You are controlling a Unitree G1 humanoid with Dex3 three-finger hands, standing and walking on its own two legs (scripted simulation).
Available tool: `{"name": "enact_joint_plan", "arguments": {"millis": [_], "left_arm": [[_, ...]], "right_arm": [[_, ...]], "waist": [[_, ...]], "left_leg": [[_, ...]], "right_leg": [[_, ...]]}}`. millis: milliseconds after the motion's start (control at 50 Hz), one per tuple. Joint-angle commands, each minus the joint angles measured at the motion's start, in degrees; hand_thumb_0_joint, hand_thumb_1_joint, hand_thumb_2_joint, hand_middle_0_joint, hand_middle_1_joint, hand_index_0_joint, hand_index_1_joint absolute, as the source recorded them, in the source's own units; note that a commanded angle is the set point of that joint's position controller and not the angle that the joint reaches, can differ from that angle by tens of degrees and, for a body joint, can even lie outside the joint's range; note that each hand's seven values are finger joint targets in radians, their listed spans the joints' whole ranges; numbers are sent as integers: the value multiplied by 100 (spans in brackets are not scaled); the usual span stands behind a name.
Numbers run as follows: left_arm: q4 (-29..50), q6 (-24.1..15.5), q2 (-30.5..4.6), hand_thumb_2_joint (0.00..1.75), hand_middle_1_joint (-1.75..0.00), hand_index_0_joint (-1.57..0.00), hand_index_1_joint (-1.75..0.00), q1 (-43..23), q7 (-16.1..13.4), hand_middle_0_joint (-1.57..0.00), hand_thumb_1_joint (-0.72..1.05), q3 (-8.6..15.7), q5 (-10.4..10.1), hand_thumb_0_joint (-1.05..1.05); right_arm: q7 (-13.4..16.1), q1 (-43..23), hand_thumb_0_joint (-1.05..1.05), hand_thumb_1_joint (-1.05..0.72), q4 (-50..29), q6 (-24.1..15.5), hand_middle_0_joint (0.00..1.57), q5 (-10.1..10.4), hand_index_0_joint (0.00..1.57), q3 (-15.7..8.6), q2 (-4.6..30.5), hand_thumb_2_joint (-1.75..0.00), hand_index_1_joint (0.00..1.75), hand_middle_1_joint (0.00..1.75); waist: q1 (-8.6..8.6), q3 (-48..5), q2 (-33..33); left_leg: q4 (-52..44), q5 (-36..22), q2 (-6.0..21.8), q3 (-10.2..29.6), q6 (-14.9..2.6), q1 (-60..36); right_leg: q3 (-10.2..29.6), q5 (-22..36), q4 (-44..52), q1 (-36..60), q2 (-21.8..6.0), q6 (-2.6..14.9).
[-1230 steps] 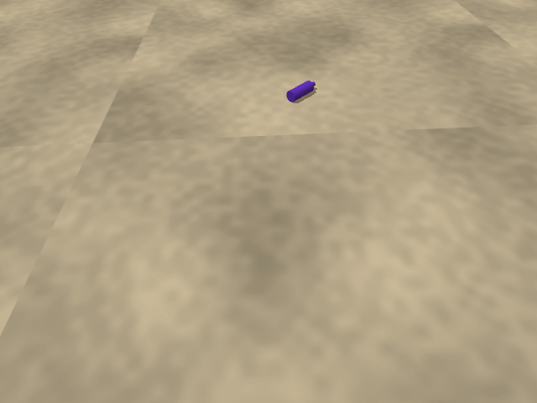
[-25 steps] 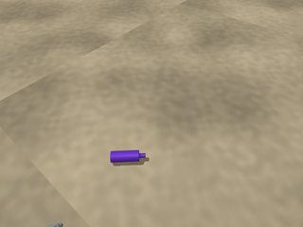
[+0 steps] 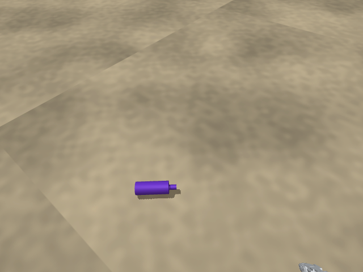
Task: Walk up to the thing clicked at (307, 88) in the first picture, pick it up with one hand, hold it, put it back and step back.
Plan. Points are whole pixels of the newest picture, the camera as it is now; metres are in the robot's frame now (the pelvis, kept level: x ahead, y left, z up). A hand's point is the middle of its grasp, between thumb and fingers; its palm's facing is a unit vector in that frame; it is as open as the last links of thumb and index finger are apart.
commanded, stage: stand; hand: left
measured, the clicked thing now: (156, 187) +0.71 +0.18 -0.74
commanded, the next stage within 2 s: walk up in 0.86 s
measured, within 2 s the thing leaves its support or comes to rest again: neither
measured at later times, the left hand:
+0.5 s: hand out of the picture +0.05 +0.24 -0.15, palm faces -0.04 -0.94 -0.34, open 7.3 cm
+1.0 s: hand out of the picture +0.07 +0.26 -0.15, palm faces +0.01 -0.94 -0.35, open 7.3 cm
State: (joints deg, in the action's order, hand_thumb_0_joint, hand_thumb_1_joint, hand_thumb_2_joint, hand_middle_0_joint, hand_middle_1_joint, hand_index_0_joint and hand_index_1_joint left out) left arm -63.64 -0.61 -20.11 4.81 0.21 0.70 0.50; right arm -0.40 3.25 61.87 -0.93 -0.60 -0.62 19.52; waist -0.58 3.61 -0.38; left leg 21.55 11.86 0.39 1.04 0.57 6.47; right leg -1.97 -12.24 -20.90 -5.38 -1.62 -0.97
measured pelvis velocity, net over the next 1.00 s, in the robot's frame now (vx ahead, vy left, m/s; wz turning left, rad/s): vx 0.01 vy -0.01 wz -0.01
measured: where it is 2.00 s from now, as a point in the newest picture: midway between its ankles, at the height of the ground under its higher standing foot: (176, 271)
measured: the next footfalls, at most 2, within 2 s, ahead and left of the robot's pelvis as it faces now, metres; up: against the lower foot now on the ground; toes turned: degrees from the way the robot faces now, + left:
left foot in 1.16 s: +0.17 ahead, +0.17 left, +0.00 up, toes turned +3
right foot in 1.62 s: +0.27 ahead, -0.10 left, +0.00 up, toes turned -4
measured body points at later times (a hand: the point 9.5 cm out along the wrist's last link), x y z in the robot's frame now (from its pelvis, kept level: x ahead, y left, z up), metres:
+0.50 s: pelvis -0.02 -0.01 +0.00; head -0.01 -0.02 +0.45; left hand +0.05 +0.29 -0.13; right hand +0.03 -0.32 -0.14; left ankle +0.00 +0.13 -0.75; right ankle -0.01 -0.13 -0.75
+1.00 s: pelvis +0.01 -0.01 +0.00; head +0.01 -0.01 +0.45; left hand +0.07 +0.31 -0.12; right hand +0.06 -0.32 -0.13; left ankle +0.01 +0.12 -0.72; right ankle -0.01 -0.13 -0.75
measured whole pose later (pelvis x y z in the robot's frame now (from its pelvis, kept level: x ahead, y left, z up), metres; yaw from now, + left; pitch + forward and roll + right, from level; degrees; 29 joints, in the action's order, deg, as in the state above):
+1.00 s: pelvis +0.01 -0.01 +0.00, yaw +0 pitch -2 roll +0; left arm -60.2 -3.0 -20.3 12.0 1.8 3.2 1.9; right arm -3.0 11.6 61.5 0.2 -2.6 -2.9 22.6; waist -1.2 1.4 -1.2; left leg 40.8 23.9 1.8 -0.1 -1.0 16.4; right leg -1.4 -13.2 -20.0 -5.6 -0.3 2.5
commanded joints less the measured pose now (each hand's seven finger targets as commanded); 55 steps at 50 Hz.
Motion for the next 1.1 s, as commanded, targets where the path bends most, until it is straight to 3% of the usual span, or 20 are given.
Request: {"name": "enact_joint_plan", "arguments": {"millis": [0, 100, 180, 280, 480, 560, 760, 820, 840, 860, 880, 900, 920, 940, 980, 1040, 1060, 1080], "left_arm": [[311, -163, -1215, 90, -30, -20, -30, -317, -54, -20, 90, 196, 13, 0], [245, -179, -1228, 90, -30, -20, -30, -226, -49, -20, 90, 168, 11, 0], [200, -160, -1241, 90, -30, -20, -30, -171, -51, -20, 90, 148, 22, 0], [204, -157, -1292, 90, -30, -20, -30, -99, -35, -20, 90, 149, 15, 0], [220, -147, -1287, 90, -30, -20, -30, -51, -30, -20, 90, 154, -8, 0], [241, -157, -1284, 90, -30, -20, -30, -48, -38, -20, 90, 138, -7, 0], [225, -138, -1280, 90, -30, -20, -30, -37, -41, -20, 90, 121, -13, 0], [255, -132, -1303, 90, -30, -20, -30, -94, -35, -20, 90, 134, -13, 0], [419, -200, -1634, 90, -30, -20, -30, 422, 58, -20, 90, 461, 54, 0], [339, -216, -1719, 90, -30, -20, -30, 861, 79, -20, 90, 529, 111, 0], [319, -225, -1895, 90, -30, -20, -30, 989, 73, -20, 90, 628, 153, 0], [417, -262, -2028, 90, -30, -20, -30, 1052, 52, -20, 90, 715, 173, 0], [578, -310, -2036, 90, -30, -20, -30, 955, 31, -20, 90, 749, 168, 0], [659, -334, -1964, 90, -30, -20, -30, 850, 32, -20, 90, 760, 181, 0], [770, -368, -1795, 90, -30, -20, -30, 865, 41, -20, 90, 732, 153, 0], [1044, -358, -1833, 90, -30, -20, -30, 557, 113, -20, 90, 707, 148, 0], [1168, -361, -1861, 90, -30, -20, -30, 298, 132, -20, 90, 706, 166, 0], [1222, -340, -1807, 90, -30, -20, -30, 321, 154, -20, 90, 677, 135, 0]], "right_arm": [[56, -240, 0, -90, -236, -91, 20, 25, 20, -243, 1197, -90, 30, 30], [33, -206, 0, -90, -128, -93, 20, 16, 20, -240, 1230, -90, 30, 30], [12, -153, 0, -90, -53, -77, 20, -5, 20, -225, 1204, -90, 30, 30], [-2, -9, 0, -90, 15, -75, 20, -14, 20, -212, 1193, -90, 30, 30], [29, 189, 0, -90, 46, -92, 20, -18, 20, -183, 1237, -90, 30, 30], [43, 177, 0, -90, 27, -98, 20, -6, 20, -171, 1243, -90, 30, 30], [39, 233, 0, -90, 56, -62, 20, 11, 20, -123, 1236, -90, 30, 30], [38, 218, 0, -90, 30, -77, 20, -4, 20, -128, 1250, -90, 30, 30], [-85, 564, 0, -90, -201, -109, 20, -96, 20, -416, 1635, -90, 30, 30], [-140, 441, 0, -90, -304, -94, 20, -148, 20, -454, 1641, -90, 30, 30], [-166, 281, 0, -90, -416, -57, 20, -169, 20, -444, 1498, -90, 30, 30], [-184, 41, 0, -90, -603, -18, 20, -211, 20, -461, 1438, -90, 30, 30], [-202, 65, 0, -90, -679, -32, 20, -214, 20, -486, 1435, -90, 30, 30], [-216, 75, 0, -90, -711, -68, 20, -195, 20, -509, 1420, -90, 30, 30], [-261, 115, 0, -90, -799, -126, 20, -192, 20, -552, 1389, -90, 30, 30], [-376, 495, 0, -90, -862, -126, 20, -167, 20, -607, 1308, -90, 30, 30], [-378, 735, 0, -90, -869, -131, 20, -142, 20, -644, 1309, -90, 30, 30], [-376, 853, 0, -90, -841, -149, 20, -147, 20, -687, 1347, -90, 30, 30]], "waist": [[87, -513, 96], [70, -514, 15], [52, -238, 63], [36, -210, 125], [41, -354, 24], [43, -452, 63], [60, -147, 119], [73, -272, 40], [-2, -885, 8], [-223, -551, 43], [-348, -169, 581], [-446, 246, 832], [-419, 494, 721], [-377, 628, 605], [-305, 470, 566], [-68, 237, 902], [122, 238, 1112], [168, 218, 989]], "left_leg": [[-476, -1122, 666, 447, -142, -283], [-605, -750, 644, 440, -112, -203], [-699, -180, 604, 460, -103, 33], [-668, -37, 580, 461, -113, 87], [-687, -310, 652, 480, -117, 152], [-615, -674, 672, 447, -100, 44], [-653, -284, 647, 411, -96, 151], [-655, -354, 668, 406, -100, 120], [-26, 1843, 334, 212, -412, 214], [348, 2496, 251, 129, -403, 1089], [1257, 2247, -27, -316, -246, 1963], [2186, 1761, 172, -117, -219, 2712], [2451, 1400, 384, 159, -201, 3041], [2379, 1246, 567, 277, -204, 3133], [2269, 1264, 584, 281, -182, 2925], [1755, 1051, 530, 27, -125, 1723], [1492, 813, 579, 2, -123, 1304], [1228, 442, 474, -145, -78, 855]], "right_leg": [[524, 922, 502, -54, -597, 187], [598, 640, 621, -47, -615, 187], [643, -142, 771, -291, -582, 179], [751, -474, 845, -410, -607, 209], [729, 179, 616, -153, -591, 228], [708, 605, 547, -100, -597, 235], [739, 36, 710, -344, -560, 214], [752, 174, 661, -259, -576, 235], [765, -1974, 408, 250, -328, 476], [1205, -2869, 546, 431, -589, 654], [1924, -3578, 1127, 625, -1088, 861], [2651, -3720, 1534, 599, -1745, 1163], [2762, -3217, 1597, 582, -1978, 1373], [2647, -2433, 1483, 654, -1984, 1503], [2033, -1550, 1400, 730, -1637, 1394], [1296, -1551, 1197, -208, -1266, 1193], [1129, -1302, 1066, -537, -1208, 1134], [888, -1189, 847, -903, -1070, 1046]]}}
